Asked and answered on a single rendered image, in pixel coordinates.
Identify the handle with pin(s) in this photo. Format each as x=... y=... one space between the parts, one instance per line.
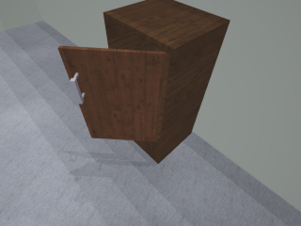
x=77 y=92

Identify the cupboard door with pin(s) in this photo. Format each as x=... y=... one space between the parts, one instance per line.
x=123 y=90

